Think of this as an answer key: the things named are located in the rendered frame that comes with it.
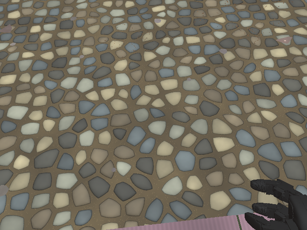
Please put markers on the robot right hand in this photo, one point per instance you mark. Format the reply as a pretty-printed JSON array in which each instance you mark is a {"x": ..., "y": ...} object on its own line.
[{"x": 293, "y": 217}]

